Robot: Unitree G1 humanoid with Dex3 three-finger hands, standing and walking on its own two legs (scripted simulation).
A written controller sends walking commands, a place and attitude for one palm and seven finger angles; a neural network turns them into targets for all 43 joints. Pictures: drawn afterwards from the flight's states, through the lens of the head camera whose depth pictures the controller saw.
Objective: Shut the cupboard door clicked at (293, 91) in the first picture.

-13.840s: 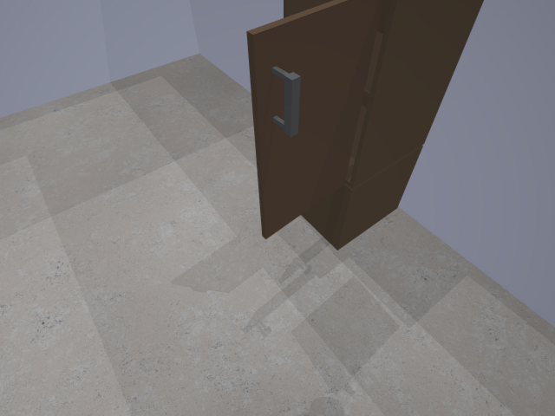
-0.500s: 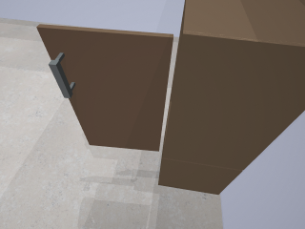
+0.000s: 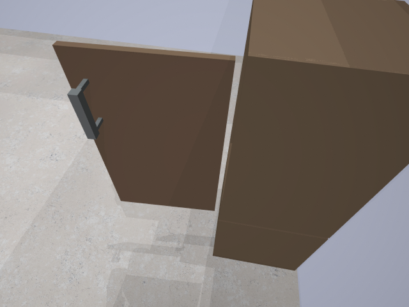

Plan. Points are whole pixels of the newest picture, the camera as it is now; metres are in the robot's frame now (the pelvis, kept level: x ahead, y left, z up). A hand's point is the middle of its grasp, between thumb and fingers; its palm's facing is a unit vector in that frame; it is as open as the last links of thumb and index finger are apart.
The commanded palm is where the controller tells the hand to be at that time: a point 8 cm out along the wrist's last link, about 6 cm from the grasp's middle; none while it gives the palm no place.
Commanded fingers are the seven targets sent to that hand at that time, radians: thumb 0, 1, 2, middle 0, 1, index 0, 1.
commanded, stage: come to a stop and stand still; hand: left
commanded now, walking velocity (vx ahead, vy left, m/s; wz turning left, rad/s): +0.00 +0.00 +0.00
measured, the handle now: (88, 109) +0.48 +0.30 +0.11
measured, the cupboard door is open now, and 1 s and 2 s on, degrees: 94 94 94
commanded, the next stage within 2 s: look again from close up in 0.06 s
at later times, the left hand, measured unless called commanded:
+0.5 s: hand out of the picture +0.03 +0.21 -0.18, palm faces +0.00 -0.97 -0.26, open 7.4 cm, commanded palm none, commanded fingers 0.00 0.90 0.90 -0.20 -0.30 -0.20 -0.30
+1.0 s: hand out of the picture -0.06 +0.22 -0.19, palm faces +0.01 -0.98 -0.21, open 7.4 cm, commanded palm none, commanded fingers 0.00 0.90 0.90 -0.20 -0.30 -0.20 -0.30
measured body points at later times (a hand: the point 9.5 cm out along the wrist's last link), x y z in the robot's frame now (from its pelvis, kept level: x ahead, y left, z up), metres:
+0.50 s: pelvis -0.01 +0.02 -0.02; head -0.01 +0.02 +0.43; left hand +0.03 +0.26 -0.16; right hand +0.04 -0.22 -0.17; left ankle -0.04 +0.12 -0.74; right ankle -0.05 -0.11 -0.74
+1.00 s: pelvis -0.05 +0.04 -0.01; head -0.04 +0.05 +0.44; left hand -0.06 +0.28 -0.17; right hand -0.05 -0.20 -0.16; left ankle -0.04 +0.12 -0.74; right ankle -0.05 -0.11 -0.74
